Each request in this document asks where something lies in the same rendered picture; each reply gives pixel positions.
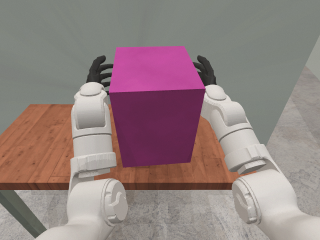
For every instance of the table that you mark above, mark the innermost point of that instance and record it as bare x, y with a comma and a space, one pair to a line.
37, 148

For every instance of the left robot upper arm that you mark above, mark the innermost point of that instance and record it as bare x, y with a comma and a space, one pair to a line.
94, 208

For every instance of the right robot hand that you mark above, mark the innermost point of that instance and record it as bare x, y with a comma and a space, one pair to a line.
207, 72

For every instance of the robot right forearm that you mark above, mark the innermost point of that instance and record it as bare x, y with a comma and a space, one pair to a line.
243, 152

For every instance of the robot left forearm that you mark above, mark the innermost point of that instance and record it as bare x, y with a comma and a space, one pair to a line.
91, 133

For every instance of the right robot upper arm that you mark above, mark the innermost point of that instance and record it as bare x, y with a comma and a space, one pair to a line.
266, 199

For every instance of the carton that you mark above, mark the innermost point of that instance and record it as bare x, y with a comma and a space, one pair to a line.
156, 96

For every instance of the left robot hand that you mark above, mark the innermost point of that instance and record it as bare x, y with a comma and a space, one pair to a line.
95, 70

